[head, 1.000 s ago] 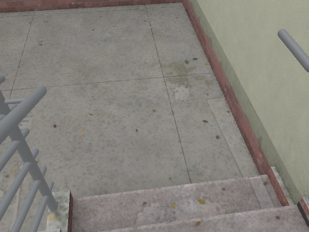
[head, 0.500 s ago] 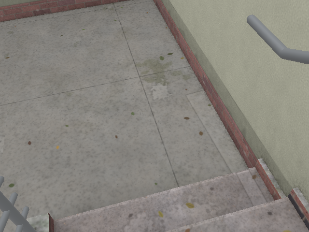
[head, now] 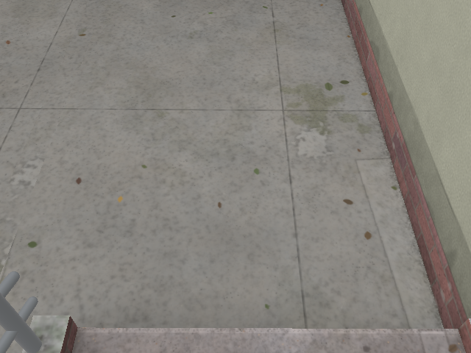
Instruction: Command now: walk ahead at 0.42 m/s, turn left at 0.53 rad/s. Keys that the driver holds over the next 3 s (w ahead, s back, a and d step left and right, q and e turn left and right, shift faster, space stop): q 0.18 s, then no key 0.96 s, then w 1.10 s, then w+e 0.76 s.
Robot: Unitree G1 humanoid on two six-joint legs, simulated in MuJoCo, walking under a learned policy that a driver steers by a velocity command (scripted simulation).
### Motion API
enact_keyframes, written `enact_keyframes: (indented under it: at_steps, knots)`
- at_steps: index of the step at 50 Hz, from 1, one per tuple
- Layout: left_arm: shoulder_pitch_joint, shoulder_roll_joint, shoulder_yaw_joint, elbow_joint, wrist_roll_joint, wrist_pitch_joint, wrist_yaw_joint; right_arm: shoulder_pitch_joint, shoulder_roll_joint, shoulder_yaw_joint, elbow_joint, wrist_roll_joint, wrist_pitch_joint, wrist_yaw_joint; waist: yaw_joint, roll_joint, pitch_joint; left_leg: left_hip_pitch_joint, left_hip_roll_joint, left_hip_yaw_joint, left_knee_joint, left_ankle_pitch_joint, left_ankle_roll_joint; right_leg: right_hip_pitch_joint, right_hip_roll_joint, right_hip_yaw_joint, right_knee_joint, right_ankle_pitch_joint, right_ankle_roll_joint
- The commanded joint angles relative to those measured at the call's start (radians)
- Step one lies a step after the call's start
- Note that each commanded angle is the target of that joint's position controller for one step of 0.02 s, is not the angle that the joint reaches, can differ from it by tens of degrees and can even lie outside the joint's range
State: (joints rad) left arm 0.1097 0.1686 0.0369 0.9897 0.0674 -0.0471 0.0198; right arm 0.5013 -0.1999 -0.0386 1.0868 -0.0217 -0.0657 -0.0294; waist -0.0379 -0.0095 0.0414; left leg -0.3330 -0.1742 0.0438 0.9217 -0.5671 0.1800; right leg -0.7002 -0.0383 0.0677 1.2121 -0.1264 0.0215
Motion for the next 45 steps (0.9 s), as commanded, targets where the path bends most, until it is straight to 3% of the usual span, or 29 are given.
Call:
enact_keyframes:
  at_steps: [1,2,3,5,6,7,8,9,10,11,13,14,15,17,18,19,20,23,25,29,31,32,33,34,35,36,38,41,45]
  knots:
    - [0.006,0.111,0.016,-0.032,-0.005,-0.018,-0.006,0.029,-0.104,-0.017,-0.068,0.016,-0.044,-0.024,0.034,-0.065,0.043,-0.233,0.215,-0.458,-0.182,0.298,0.054,0.109,0.052,-0.066,-0.228,0.412,0.014]
    - [0.012,0.071,-0.005,-0.041,-0.002,-0.022,-0.016,-0.005,-0.082,-0.013,-0.082,0.022,-0.044,-0.02,0.04,-0.058,0.051,-0.332,0.144,-0.374,-0.151,0.186,0.028,0.245,0.075,-0.1,-0.383,0.611,0.01]
    - [-0.016,0.045,-0.014,-0.067,-0.008,-0.018,-0.023,-0.031,-0.092,-0.013,-0.1,0.025,-0.032,-0.012,0.023,-0.005,0.048,-0.344,0.129,-0.342,-0.149,0.229,0.009,0.343,0.112,-0.132,-0.461,0.586,0.004]
    - [-0.066,0.048,-0.021,-0.133,-0.039,-0.006,-0.015,-0.008,-0.101,-0.022,-0.114,0.006,-0.015,-0.015,-0.032,0.103,0.064,-0.237,0.112,-0.32,-0.034,0.375,-0.012,0.369,0.123,-0.118,-0.634,0.47,0.002]
    - [-0.018,0.037,-0.025,-0.145,-0.072,-0.008,-0.01,-0.008,-0.074,-0.019,-0.107,0.0,0.007,-0.026,-0.011,0.15,0.061,-0.244,0.095,-0.286,0.058,0.38,-0.034,0.469,0.104,-0.106,-0.735,0.565,-0.013]
    - [0.058,0.046,-0.025,-0.128,-0.078,-0.011,-0.003,0.001,-0.069,-0.019,-0.111,-0.002,0.025,-0.032,0.015,0.12,0.057,-0.191,0.076,-0.262,0.173,0.39,-0.05,0.531,0.072,-0.086,-0.88,0.647,-0.026]
    - [0.195,0.073,-0.011,-0.087,-0.067,-0.017,-0.004,-0.001,-0.075,-0.017,-0.123,-0.004,0.044,-0.036,0.065,0.081,0.048,-0.182,0.08,-0.24,0.341,0.406,-0.051,0.638,0.013,-0.059,-1.031,0.725,-0.049]
    - [0.308,0.143,0.014,-0.062,-0.051,-0.012,-0.002,-0.028,-0.098,-0.027,-0.162,0.0,0.05,-0.021,0.108,-0.018,-0.025,-0.283,0.044,-0.19,0.592,0.205,-0.069,0.844,-0.092,0.006,-1.009,0.849,-0.069]
    - [0.404,0.206,0.018,-0.072,-0.035,-0.021,-0.015,0.073,-0.049,-0.027,-0.218,0.077,0.056,-0.028,0.082,-0.169,-0.251,-0.552,-0.021,-0.084,1.045,-0.444,-0.12,1.247,-0.384,0.155,-0.559,1.576,-0.217]
    - [0.376,0.192,0.015,-0.105,-0.051,-0.024,-0.033,0.087,-0.073,-0.01,-0.238,0.057,0.061,-0.048,0.084,-0.113,-0.397,-0.683,0.07,-0.114,1.206,-0.389,-0.102,1.304,-0.47,0.247,-0.492,1.409,-0.304]
    - [0.346,0.143,-0.004,-0.137,-0.054,-0.028,-0.024,-0.124,-0.073,-0.011,-0.293,0.001,0.071,-0.045,0.104,0.004,-0.279,-0.763,0.078,-0.125,1.216,-0.195,-0.116,1.031,-0.412,0.201,-0.65,1.032,-0.344]
    - [0.302,0.187,0.007,-0.142,-0.05,-0.024,0.001,-0.154,-0.06,-0.004,-0.32,-0.011,0.084,-0.033,0.067,-0.042,-0.251,-0.769,0.096,-0.139,1.197,-0.112,-0.141,0.905,-0.459,0.272,-0.71,0.789,-0.409]
    - [0.286,0.168,0.002,-0.134,-0.042,-0.023,0.013,-0.208,-0.084,-0.012,-0.333,-0.035,0.113,-0.031,0.038,-0.006,-0.172,-0.763,0.118,-0.151,1.088,0.06,-0.167,0.722,-0.397,0.233,-0.767,0.505,-0.369]
    - [0.302,0.125,-0.026,-0.119,-0.049,-0.026,0.008,-0.25,-0.043,-0.008,-0.338,-0.028,0.143,-0.027,0.006,-0.03,-0.073,-0.676,0.084,-0.123,1.054,0.174,-0.181,0.45,-0.272,0.111,-0.735,0.617,-0.309]
    - [0.313,0.131,-0.029,-0.119,-0.05,-0.032,0.004,-0.228,-0.017,-0.005,-0.328,-0.028,0.148,-0.026,-0.017,-0.047,-0.081,-0.674,0.077,-0.136,1.021,0.225,-0.187,0.416,-0.248,0.085,-0.711,0.645,-0.292]
    - [0.296,0.124,-0.037,-0.123,-0.066,-0.035,0.012,-0.297,0.007,0.008,-0.365,-0.016,0.155,-0.017,-0.03,-0.057,-0.037,-0.632,0.076,-0.134,0.852,0.326,-0.207,0.3,-0.214,0.035,-0.752,0.558,-0.273]
    - [0.272,0.113,-0.049,-0.129,-0.07,-0.03,0.018,-0.323,0.004,0.007,-0.369,-0.016,0.157,-0.011,-0.039,-0.063,-0.034,-0.568,0.076,-0.133,0.708,0.398,-0.22,0.255,-0.188,0.013,-0.756,0.579,-0.266]
    - [0.254,0.112,-0.058,-0.142,-0.064,-0.019,0.024,-0.282,0.018,0.019,-0.323,-0.019,0.156,0.002,-0.053,-0.105,-0.152,-0.407,0.107,-0.137,0.384,0.495,-0.238,0.362,-0.18,-0.01,-0.756,0.587,-0.241]
    - [0.254,0.108,-0.062,-0.136,-0.064,0.001,0.019,-0.289,0.022,0.032,-0.295,-0.004,0.165,0.004,-0.033,-0.132,-0.175,-0.195,0.138,-0.095,0.155,0.49,-0.225,0.352,-0.16,-0.058,-0.795,0.461,-0.204]
    - [0.273,0.139,-0.055,-0.135,-0.043,0.042,-0.006,-0.372,-0.02,0.041,-0.273,0.023,0.164,0.026,0.037,-0.186,-0.049,0.062,0.146,-0.024,-0.206,0.215,-0.201,0.307,-0.166,-0.009,-0.868,0.005,-0.201]
    - [0.305,0.143,-0.047,-0.124,-0.034,0.063,-0.008,-0.314,-0.027,0.047,-0.234,0.021,0.129,0.024,0.036,-0.1,0.013,0.21,0.189,-0.066,-0.494,0.325,-0.181,0.286,-0.16,0.02,-0.834,-0.046,-0.158]
    - [0.368,0.113,-0.049,-0.12,-0.036,0.059,-0.009,-0.248,-0.08,0.039,-0.214,0.003,0.103,0.015,0.059,0.022,-0.017,0.331,0.341,-0.257,-0.552,0.607,-0.165,0.26,-0.114,-0.015,-0.725,-0.08,-0.105]
    - [0.468,0.098,-0.046,-0.115,-0.07,0.064,-0.017,-0.318,-0.128,0.027,-0.205,0.003,0.1,0.007,0.149,0.18,-0.014,0.26,0.41,-0.312,-0.486,0.797,-0.06,0.259,-0.041,-0.071,-0.776,-0.2,-0.084]
    - [0.387,0.133,-0.04,-0.101,-0.064,0.075,-0.012,-0.35,-0.096,0.032,-0.219,0.014,0.091,0.017,0.093,0.193,-0.013,0.088,0.396,-0.344,-0.545,0.655,-0.035,0.394,-0.021,-0.093,-0.749,-0.223,-0.054]
    - [0.332,0.141,-0.031,-0.105,-0.068,0.083,-0.015,-0.355,-0.076,0.038,-0.211,0.016,0.082,0.023,0.088,0.163,-0.009,0.016,0.375,-0.332,-0.597,0.54,-0.042,0.485,-0.002,-0.091,-0.722,-0.176,-0.049]
    - [0.314,0.123,-0.03,-0.103,-0.063,0.088,-0.021,-0.344,-0.06,0.042,-0.195,0.017,0.08,0.022,0.091,0.145,-0.045,-0.015,0.352,-0.315,-0.625,0.432,-0.06,0.569,-0.002,-0.091,-0.725,-0.156,-0.052]
    - [0.282,0.096,-0.035,-0.109,-0.052,0.093,-0.032,-0.339,-0.048,0.04,-0.174,0.028,0.082,0.016,0.099,0.138,-0.021,-0.058,0.304,-0.259,-0.646,0.275,-0.099,0.612,-0.028,-0.078,-0.769,-0.112,-0.056]
    - [0.266,0.102,-0.032,-0.095,-0.035,0.081,-0.024,-0.311,-0.053,0.034,-0.155,0.022,0.084,0.02,0.077,0.073,-0.005,-0.01,0.282,-0.217,-0.61,0.326,-0.113,0.569,-0.047,-0.065,-0.81,-0.105,-0.072]
    - [0.232,0.102,-0.029,-0.094,-0.04,0.076,-0.019,-0.295,-0.074,0.028,-0.135,0.018,0.083,0.022,0.066,0.05,-0.028,0.022,0.279,-0.203,-0.575,0.399,-0.103,0.555,-0.05,-0.062,-0.818,-0.103,-0.083]
